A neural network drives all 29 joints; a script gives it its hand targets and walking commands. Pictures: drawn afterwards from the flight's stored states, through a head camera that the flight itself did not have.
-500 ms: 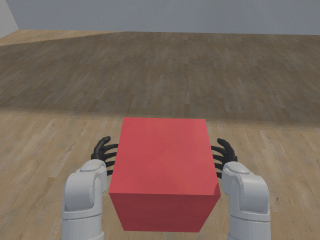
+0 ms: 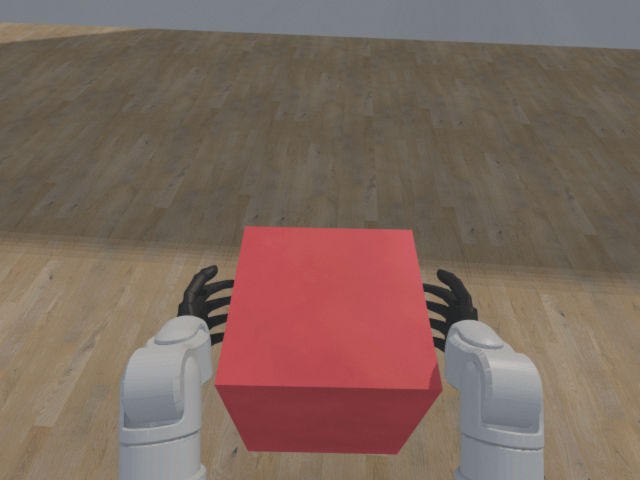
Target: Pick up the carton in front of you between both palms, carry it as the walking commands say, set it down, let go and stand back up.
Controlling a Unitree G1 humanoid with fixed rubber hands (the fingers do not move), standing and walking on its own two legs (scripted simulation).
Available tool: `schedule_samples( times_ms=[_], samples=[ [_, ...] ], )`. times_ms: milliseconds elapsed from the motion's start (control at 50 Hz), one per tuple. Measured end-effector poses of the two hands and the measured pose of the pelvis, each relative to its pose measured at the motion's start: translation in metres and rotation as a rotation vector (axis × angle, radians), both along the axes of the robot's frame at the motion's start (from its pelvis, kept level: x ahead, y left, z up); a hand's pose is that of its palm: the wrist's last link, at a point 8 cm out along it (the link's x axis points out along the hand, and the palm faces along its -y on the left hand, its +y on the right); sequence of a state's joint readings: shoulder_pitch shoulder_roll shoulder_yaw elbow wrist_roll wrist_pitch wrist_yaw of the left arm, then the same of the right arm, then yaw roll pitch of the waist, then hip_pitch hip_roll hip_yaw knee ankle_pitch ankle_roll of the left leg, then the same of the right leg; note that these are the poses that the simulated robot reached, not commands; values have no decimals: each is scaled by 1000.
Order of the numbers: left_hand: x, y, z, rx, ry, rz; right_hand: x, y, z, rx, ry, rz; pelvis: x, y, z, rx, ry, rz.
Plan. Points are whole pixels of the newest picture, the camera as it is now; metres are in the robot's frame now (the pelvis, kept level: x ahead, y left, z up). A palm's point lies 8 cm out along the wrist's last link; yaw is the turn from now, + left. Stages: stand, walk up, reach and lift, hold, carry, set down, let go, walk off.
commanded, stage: carry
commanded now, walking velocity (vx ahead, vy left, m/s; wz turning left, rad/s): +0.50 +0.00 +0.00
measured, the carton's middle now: (325, 346) +0.29 +0.00 +0.01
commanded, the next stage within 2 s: none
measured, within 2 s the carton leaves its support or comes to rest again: neither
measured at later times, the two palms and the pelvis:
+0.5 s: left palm (251, 148) +0.60 +0.13 +0.11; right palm (426, 150) +0.61 -0.17 +0.11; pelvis +0.34 -0.03 +0.00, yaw +2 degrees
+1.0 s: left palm (262, 74) +0.94 +0.15 +0.10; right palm (389, 75) +0.95 -0.15 +0.10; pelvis +0.68 +0.00 +0.01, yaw +1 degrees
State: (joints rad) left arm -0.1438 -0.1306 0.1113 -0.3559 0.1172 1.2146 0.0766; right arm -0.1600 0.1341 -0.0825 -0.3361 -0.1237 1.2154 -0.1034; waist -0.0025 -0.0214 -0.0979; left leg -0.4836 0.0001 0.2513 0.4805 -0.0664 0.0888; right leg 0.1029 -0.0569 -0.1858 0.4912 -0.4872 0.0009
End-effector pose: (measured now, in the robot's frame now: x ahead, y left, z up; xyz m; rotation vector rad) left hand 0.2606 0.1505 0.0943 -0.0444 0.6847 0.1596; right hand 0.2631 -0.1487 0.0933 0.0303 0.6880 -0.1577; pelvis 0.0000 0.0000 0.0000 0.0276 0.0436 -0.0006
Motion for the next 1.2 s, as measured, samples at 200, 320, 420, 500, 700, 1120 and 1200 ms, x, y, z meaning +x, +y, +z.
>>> schedule_samples(
  times_ms=[200,320,420,500,700,1120,1200],
  samples=[
    [122,5,-4,-8,113,-53,108,5,1,-20,114,-44,117,15,32,-43,23,-14],
    [198,5,15,-14,39,-23,194,5,23,-22,40,-16,198,7,37,-55,28,1],
    [273,-5,25,-11,-28,7,277,-5,30,-9,-27,8,276,-9,26,-45,23,11],
    [342,-20,18,6,-50,23,349,-20,16,15,-51,19,344,-26,5,-44,5,39],
    [456,-30,16,25,83,72,477,-30,8,36,82,62,459,-46,33,-10,25,62],
    [755,16,-18,-20,133,-20,750,16,-11,-30,132,-17,750,19,21,-33,19,-10],
    [801,19,-9,-21,124,-33,792,19,0,-34,124,-28,795,24,34,-52,30,-6]
  ],
)
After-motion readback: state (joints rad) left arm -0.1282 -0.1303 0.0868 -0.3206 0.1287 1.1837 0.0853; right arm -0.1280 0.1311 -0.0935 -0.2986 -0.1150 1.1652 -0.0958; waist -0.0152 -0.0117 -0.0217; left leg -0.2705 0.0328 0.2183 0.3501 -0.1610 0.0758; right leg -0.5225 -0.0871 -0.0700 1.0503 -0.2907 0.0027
